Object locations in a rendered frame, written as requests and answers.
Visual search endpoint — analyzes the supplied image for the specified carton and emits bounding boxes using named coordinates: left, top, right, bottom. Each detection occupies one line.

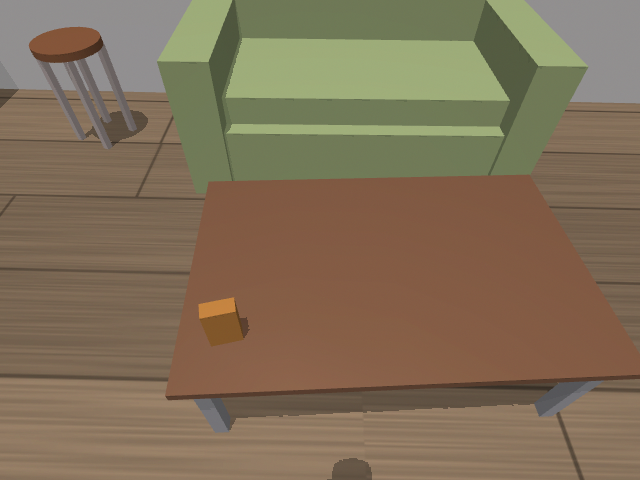
left=199, top=297, right=244, bottom=347

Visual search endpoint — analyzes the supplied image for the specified coffee table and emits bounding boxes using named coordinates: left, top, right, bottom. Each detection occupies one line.
left=165, top=175, right=640, bottom=433

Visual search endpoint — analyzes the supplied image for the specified sofa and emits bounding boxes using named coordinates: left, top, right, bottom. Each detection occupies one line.
left=157, top=0, right=589, bottom=193

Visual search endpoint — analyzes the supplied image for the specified stool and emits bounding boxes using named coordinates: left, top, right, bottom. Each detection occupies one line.
left=29, top=27, right=137, bottom=150

